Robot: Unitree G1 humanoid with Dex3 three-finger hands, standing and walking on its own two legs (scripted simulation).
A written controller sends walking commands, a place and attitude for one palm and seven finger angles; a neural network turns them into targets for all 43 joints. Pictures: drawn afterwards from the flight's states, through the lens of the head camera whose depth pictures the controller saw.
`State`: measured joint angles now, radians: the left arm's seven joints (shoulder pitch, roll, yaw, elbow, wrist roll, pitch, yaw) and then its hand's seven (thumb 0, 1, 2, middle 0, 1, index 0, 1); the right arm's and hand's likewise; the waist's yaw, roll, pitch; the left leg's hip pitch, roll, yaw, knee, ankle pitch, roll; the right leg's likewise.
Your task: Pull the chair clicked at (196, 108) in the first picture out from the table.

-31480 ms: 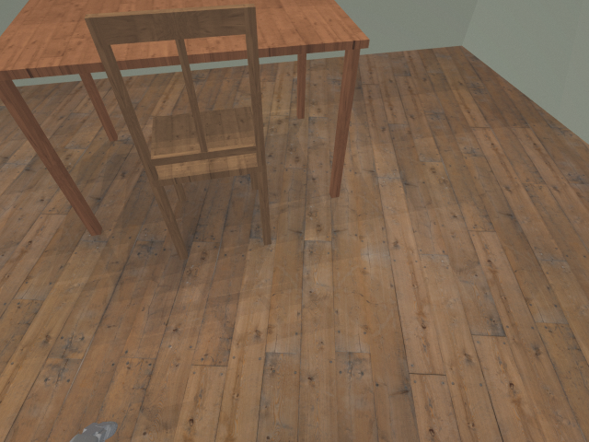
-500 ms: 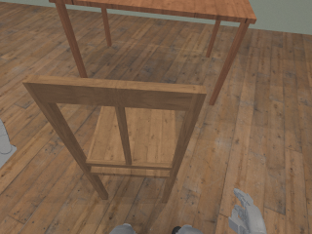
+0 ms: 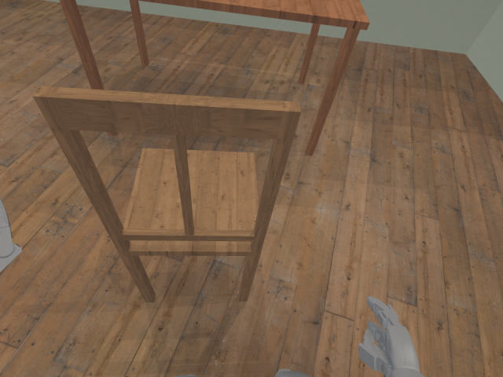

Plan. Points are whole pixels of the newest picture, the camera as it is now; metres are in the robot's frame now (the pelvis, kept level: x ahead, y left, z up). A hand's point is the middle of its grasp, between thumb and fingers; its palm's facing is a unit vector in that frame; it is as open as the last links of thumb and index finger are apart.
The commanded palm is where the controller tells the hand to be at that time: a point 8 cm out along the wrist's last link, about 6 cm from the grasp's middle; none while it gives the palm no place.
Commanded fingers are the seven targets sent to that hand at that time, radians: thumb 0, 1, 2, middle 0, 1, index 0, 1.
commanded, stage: stop stepping back and stand still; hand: left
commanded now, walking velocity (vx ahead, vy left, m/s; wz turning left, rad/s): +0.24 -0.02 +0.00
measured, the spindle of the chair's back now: (185, 192) +0.47 +0.16 -0.06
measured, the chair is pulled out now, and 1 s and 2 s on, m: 0.65 0.65 0.65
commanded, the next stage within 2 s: let the arm hang, fingers relaxed in 0.86 s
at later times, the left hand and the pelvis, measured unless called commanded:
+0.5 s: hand out of the picture +0.09 +0.25 +0.17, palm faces +0.42 -0.79 -0.44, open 7.4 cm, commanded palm +0.03 +0.29 +0.18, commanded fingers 0.00 0.90 0.90 -0.20 -0.30 -0.20 -0.30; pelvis -0.11 -0.01 +0.00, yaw +1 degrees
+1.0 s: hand out of the picture +0.07 +0.26 +0.14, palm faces +0.42 -0.77 -0.47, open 7.4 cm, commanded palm none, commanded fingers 0.00 0.90 0.90 -0.20 -0.30 -0.20 -0.30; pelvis -0.13 -0.02 +0.00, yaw +1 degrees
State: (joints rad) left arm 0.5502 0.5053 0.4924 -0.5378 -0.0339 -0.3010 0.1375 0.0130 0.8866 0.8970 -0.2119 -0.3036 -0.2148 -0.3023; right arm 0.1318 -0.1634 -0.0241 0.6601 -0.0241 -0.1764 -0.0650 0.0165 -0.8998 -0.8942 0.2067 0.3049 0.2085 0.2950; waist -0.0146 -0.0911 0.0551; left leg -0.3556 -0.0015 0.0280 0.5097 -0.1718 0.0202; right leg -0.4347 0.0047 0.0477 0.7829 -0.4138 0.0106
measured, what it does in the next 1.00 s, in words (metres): walks backwards: right foot, then left foot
